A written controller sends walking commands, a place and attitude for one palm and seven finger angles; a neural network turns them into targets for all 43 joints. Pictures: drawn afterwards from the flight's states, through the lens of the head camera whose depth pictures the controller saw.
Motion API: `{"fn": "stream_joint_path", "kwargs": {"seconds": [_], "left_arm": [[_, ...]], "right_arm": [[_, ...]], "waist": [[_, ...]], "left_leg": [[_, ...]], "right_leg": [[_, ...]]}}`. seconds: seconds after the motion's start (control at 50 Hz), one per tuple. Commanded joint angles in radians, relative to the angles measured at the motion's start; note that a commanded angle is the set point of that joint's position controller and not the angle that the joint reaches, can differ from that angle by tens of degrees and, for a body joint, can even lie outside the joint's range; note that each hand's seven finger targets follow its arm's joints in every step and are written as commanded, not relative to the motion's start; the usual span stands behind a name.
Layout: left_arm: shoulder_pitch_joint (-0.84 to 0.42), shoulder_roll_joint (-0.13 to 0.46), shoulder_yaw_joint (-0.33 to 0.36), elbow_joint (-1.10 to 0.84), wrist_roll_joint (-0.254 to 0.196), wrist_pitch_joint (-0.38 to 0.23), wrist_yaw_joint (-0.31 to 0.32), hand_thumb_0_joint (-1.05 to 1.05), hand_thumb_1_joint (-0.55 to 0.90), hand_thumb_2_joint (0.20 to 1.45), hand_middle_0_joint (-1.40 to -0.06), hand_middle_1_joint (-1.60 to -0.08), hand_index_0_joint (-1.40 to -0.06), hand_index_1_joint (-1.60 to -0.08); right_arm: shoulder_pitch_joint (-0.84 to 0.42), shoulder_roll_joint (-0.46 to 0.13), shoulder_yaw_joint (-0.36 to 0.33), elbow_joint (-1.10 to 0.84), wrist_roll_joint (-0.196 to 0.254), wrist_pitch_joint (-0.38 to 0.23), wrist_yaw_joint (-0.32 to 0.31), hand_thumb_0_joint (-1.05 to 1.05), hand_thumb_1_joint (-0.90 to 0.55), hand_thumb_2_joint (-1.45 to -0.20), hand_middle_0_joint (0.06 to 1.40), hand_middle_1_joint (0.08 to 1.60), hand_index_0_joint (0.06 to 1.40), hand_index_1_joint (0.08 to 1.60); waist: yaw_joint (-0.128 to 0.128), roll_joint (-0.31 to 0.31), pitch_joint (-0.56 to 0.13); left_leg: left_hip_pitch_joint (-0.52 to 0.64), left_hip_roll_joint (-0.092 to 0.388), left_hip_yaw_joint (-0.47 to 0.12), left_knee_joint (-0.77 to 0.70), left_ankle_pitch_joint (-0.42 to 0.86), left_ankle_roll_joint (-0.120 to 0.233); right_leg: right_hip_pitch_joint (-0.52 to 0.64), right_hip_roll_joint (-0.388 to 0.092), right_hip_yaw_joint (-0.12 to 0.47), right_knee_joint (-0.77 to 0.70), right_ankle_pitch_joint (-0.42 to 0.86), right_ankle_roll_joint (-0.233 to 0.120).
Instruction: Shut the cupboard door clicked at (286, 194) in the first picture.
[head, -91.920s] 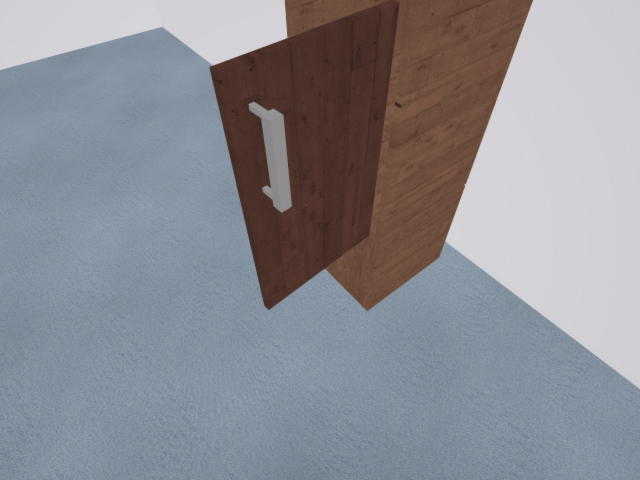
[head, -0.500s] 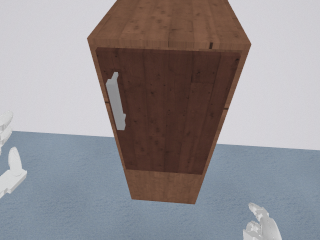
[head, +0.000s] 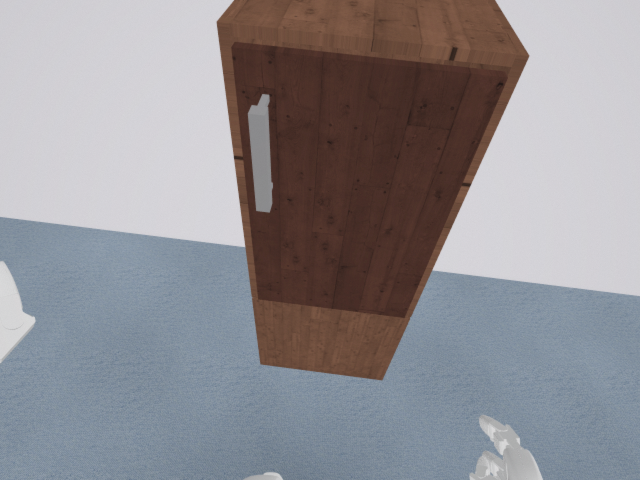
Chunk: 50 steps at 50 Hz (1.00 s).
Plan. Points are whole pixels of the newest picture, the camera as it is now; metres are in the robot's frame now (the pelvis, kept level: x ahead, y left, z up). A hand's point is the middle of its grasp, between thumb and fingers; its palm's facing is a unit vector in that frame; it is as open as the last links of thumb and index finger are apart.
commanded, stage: step back with the hand held close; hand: left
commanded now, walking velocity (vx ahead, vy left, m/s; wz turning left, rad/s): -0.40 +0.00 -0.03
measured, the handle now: (264, 156) +0.54 +0.13 +0.12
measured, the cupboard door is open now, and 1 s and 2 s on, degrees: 0 0 0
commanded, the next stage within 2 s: stop stepping back and stand still in 0.46 s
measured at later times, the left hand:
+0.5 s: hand out of the picture +0.13 +0.29 +0.20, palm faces +0.45 -0.84 -0.31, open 7.4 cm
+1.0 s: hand out of the picture +0.01 +0.33 +0.20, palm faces +0.41 -0.85 -0.33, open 7.4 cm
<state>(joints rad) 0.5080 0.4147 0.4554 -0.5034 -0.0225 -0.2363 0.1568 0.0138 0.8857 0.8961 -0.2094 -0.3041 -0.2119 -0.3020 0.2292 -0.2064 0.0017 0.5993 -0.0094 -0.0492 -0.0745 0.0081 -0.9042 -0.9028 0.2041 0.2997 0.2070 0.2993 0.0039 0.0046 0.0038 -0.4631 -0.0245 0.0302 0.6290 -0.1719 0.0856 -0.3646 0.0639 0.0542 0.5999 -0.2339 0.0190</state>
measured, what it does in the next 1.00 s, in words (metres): walks backwards: right foot, then left foot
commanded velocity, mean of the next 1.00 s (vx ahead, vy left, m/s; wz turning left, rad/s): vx -0.10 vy -0.02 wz -0.02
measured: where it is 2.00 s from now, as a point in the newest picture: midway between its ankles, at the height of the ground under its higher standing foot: outside the picture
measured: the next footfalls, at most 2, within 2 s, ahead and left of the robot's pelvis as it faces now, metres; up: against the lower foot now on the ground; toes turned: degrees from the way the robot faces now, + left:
right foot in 0.56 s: -0.18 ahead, -0.14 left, +0.00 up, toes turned -5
left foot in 0.68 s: +0.07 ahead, +0.06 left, +0.00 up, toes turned -6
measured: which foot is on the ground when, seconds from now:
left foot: down 0.00-0.56, up 0.58-0.66, down 0.68-0.84, up 0.86-1.00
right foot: down 0.00-0.24, up 0.26-0.54, down 0.56-1.00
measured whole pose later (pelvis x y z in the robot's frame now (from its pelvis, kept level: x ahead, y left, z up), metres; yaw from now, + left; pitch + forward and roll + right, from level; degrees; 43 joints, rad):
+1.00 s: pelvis -0.20 +0.08 +0.01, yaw -8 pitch -1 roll -3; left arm 0.55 0.43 0.44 -0.58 -0.04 -0.22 0.16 0.01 0.88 0.90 -0.21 -0.30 -0.22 -0.30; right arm 0.35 -0.23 -0.01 0.71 -0.01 -0.08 -0.07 0.01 -0.90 -0.90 0.20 0.30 0.21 0.30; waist 0.05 -0.06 -0.09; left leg -0.42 0.04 0.01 0.81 -0.36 0.00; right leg -0.24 -0.04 -0.07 0.56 -0.39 -0.02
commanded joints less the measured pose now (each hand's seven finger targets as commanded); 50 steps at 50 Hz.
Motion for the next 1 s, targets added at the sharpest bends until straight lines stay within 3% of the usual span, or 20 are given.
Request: {"fn": "stream_joint_path", "kwargs": {"seconds": [0.0,0.06,0.14,0.18,0.24,0.3,0.46,0.5,0.56,0.6,0.66,0.7,0.76,0.8,0.82,0.84,0.86,0.9,0.96,0.98], "left_arm": [[-0.061,0.162,0.091,-0.231,0.001,-0.065,0.006,0.0,0.9,0.9,-0.2,-0.3,-0.2,-0.3],[-0.047,0.216,0.131,-0.252,-0.002,-0.072,0.02,0.0,0.9,0.9,-0.2,-0.3,-0.2,-0.3],[-0.027,0.213,0.117,-0.262,-0.01,-0.086,0.038,0.0,0.9,0.9,-0.2,-0.3,-0.2,-0.3],[0.004,0.219,0.133,-0.267,-0.013,-0.093,0.041,0.0,0.9,0.9,-0.2,-0.3,-0.2,-0.3],[-0.037,0.213,0.165,-0.285,-0.004,-0.103,0.025,0.0,0.9,0.9,-0.2,-0.3,-0.2,-0.3],[-0.019,0.189,0.139,-0.227,-0.026,-0.092,0.015,0.0,0.9,0.9,-0.2,-0.3,-0.2,-0.3],[-0.078,0.199,0.062,-0.281,-0.052,-0.076,-0.006,0.0,0.9,0.9,-0.2,-0.3,-0.2,-0.3],[-0.099,0.217,0.069,-0.295,-0.058,-0.092,-0.012,0.0,0.9,0.9,-0.2,-0.3,-0.2,-0.3],[-0.118,0.333,0.177,-0.338,-0.052,-0.109,0.007,0.0,0.9,0.9,-0.2,-0.3,-0.2,-0.3],[-0.071,0.228,0.098,-0.254,-0.056,-0.045,-0.01,0.0,0.9,0.9,-0.2,-0.3,-0.2,-0.3],[-0.086,0.248,0.139,-0.199,-0.054,0.01,-0.008,0.0,0.9,0.9,-0.2,-0.3,-0.2,-0.3],[-0.066,0.235,0.149,-0.214,-0.057,-0.003,-0.001,0.0,0.9,0.9,-0.2,-0.3,-0.2,-0.3],[0.044,0.242,0.151,-0.25,-0.071,-0.005,-0.014,0.0,0.9,0.9,-0.2,-0.3,-0.2,-0.3],[0.121,0.228,0.126,-0.299,-0.052,-0.015,-0.023,0.0,0.9,0.9,-0.2,-0.3,-0.2,-0.3],[0.121,0.243,0.138,-0.34,-0.046,-0.017,-0.023,0.0,0.9,0.9,-0.2,-0.3,-0.2,-0.3],[0.038,0.261,0.138,-0.408,-0.048,-0.011,-0.017,0.0,0.9,0.9,-0.2,-0.3,-0.2,-0.3],[-0.03,0.274,0.168,-0.402,-0.045,-0.011,-0.007,0.0,0.9,0.9,-0.2,-0.3,-0.2,-0.3],[-0.13,0.218,0.112,-0.234,-0.018,-0.011,0.02,0.0,0.9,0.9,-0.2,-0.3,-0.2,-0.3],[-0.317,0.161,0.007,-0.104,-0.007,0.005,0.033,0.0,0.9,0.9,-0.2,-0.3,-0.2,-0.3],[-0.35,0.159,-0.008,-0.142,-0.009,0.003,0.036,0.0,0.9,0.9,-0.2,-0.3,-0.2,-0.3]], "right_arm": [[-0.102,-0.156,-0.069,-0.162,0.004,-0.051,-0.006,0.0,-0.9,-0.9,0.2,0.3,0.2,0.3],[-0.092,-0.143,-0.072,-0.147,-0.007,-0.044,0.0,0.0,-0.9,-0.9,0.2,0.3,0.2,0.3],[-0.077,-0.124,-0.068,-0.142,0.005,-0.033,0.008,0.0,-0.9,-0.9,0.2,0.3,0.2,0.3],[-0.083,-0.131,-0.066,-0.147,0.004,-0.035,-0.002,0.0,-0.9,-0.9,0.2,0.3,0.2,0.3],[-0.114,-0.161,-0.079,-0.15,-0.005,-0.075,-0.015,0.0,-0.9,-0.9,0.2,0.3,0.2,0.3],[-0.111,-0.144,-0.086,-0.125,-0.011,-0.097,0.0,0.0,-0.9,-0.9,0.2,0.3,0.2,0.3],[-0.082,-0.116,-0.066,-0.055,-0.025,-0.106,0.023,0.0,-0.9,-0.9,0.2,0.3,0.2,0.3],[-0.079,-0.104,-0.056,-0.054,-0.025,-0.088,0.023,0.0,-0.9,-0.9,0.2,0.3,0.2,0.3],[-0.104,-0.085,-0.034,-0.043,-0.041,-0.099,0.011,0.0,-0.9,-0.9,0.2,0.3,0.2,0.3],[-0.092,-0.106,-0.061,-0.069,0.005,-0.086,-0.004,0.0,-0.9,-0.9,0.2,0.3,0.2,0.3],[-0.121,-0.138,-0.035,-0.109,0.015,-0.082,-0.025,0.0,-0.9,-0.9,0.2,0.3,0.2,0.3],[-0.113,-0.14,-0.037,-0.131,0.016,-0.099,-0.027,0.0,-0.9,-0.9,0.2,0.3,0.2,0.3],[-0.09,-0.117,-0.049,-0.133,0.007,-0.109,-0.005,0.0,-0.9,-0.9,0.2,0.3,0.2,0.3],[-0.066,-0.102,-0.049,-0.126,0.014,-0.097,0.01,0.0,-0.9,-0.9,0.2,0.3,0.2,0.3],[-0.067,-0.114,-0.065,-0.119,0.012,-0.08,0.012,0.0,-0.9,-0.9,0.2,0.3,0.2,0.3],[-0.078,-0.132,-0.075,-0.099,0.012,-0.074,0.016,0.0,-0.9,-0.9,0.2,0.3,0.2,0.3],[-0.076,-0.139,-0.065,-0.09,0.003,-0.077,0.02,0.0,-0.9,-0.9,0.2,0.3,0.2,0.3],[-0.057,-0.117,-0.04,-0.082,-0.01,-0.084,0.004,0.0,-0.9,-0.9,0.2,0.3,0.2,0.3],[-0.05,-0.141,-0.055,-0.042,0.011,-0.114,-0.027,0.0,-0.9,-0.9,0.2,0.3,0.2,0.3],[-0.042,-0.175,-0.062,-0.06,0.015,-0.125,-0.035,0.0,-0.9,-0.9,0.2,0.3,0.2,0.3]], "waist": [[-0.013,0.046,-0.092],[-0.016,-0.022,-0.097],[-0.035,-0.071,-0.13],[-0.034,0.034,-0.136],[-0.013,0.29,-0.152],[-0.005,0.146,-0.151],[-0.001,0.245,-0.253],[-0.005,0.148,-0.237],[-0.006,-0.034,-0.243],[-0.033,-0.156,-0.143],[-0.04,0.193,0.038],[-0.013,0.339,-0.03],[0.015,0.302,-0.144],[0.011,0.063,-0.168],[0.009,-0.16,-0.126],[0.002,-0.269,-0.059],[-0.023,-0.216,-0.015],[-0.046,-0.101,0.031],[-0.056,0.022,0.04],[-0.054,0.248,0.022]], "left_leg": [[-0.196,0.161,-0.213,-0.22,-0.485,0.004],[-0.04,0.102,-0.169,-0.058,-0.361,-0.042],[0.12,0.072,-0.149,0.036,-0.231,-0.059],[0.101,0.125,-0.209,-0.119,-0.243,-0.038],[-0.277,0.385,-0.46,-0.534,-0.61,0.059],[-0.098,0.362,-0.348,-0.477,-0.422,0.03],[0.268,0.268,-0.184,-0.521,-0.225,-0.161],[0.333,0.188,-0.069,-0.337,-0.093,-0.17],[0.407,0.067,-0.004,0.111,-0.081,-0.149],[0.371,0.037,-0.062,0.221,-0.087,-0.13],[0.164,0.11,-0.234,-0.242,-0.21,-0.082],[0.014,0.192,-0.404,-0.618,-0.691,-0.166],[0.004,0.145,-0.245,-0.592,-0.538,-0.239],[0.045,0.01,-0.023,-0.188,-0.33,-0.189],[0.137,-0.052,0.015,0.285,-0.2,-0.142],[0.031,-0.009,-0.106,0.563,-0.171,-0.124],[-0.035,0.038,-0.156,0.645,-0.177,-0.114],[-0.037,0.121,-0.097,0.331,-0.205,-0.08],[0.195,0.057,0.026,-0.068,-0.218,-0.07],[0.223,0.147,-0.201,-0.268,-0.344,-0.035]], "right_leg": [[0.17,-0.098,0.168,-0.06,-0.137,-0.063],[-0.04,-0.203,0.282,-0.215,-0.241,-0.121],[-0.159,-0.254,0.247,-0.25,-0.154,-0.131],[-0.129,-0.157,0.137,-0.154,-0.155,-0.085],[0.249,0.053,-0.008,0.359,-0.154,-0.008],[0.108,0.04,-0.005,0.441,-0.261,-0.016],[0.162,0.027,-0.105,-0.166,-0.282,-0.061],[0.114,-0.058,-0.037,-0.36,-0.19,-0.088],[-0.123,-0.342,0.091,-0.381,0.108,-0.169],[-0.217,-0.286,0.028,-0.308,-0.161,-0.181],[-0.106,-0.075,-0.093,-0.128,-0.293,-0.048],[0.143,0.077,-0.137,0.051,-0.39,-0.043],[0.327,0.113,-0.161,-0.004,-0.354,-0.06],[0.29,-0.038,-0.035,-0.27,-0.336,-0.094],[-0.023,-0.277,0.242,-0.439,-0.467,-0.165],[-0.175,-0.416,0.384,-0.469,-0.562,-0.266],[-0.216,-0.418,0.369,-0.459,-0.572,-0.295],[-0.088,-0.328,0.157,-0.361,-0.425,-0.192],[-0.095,-0.216,-0.06,-0.116,-0.457,-0.119],[-0.115,-0.112,-0.131,0.14,-0.385,-0.066]]}}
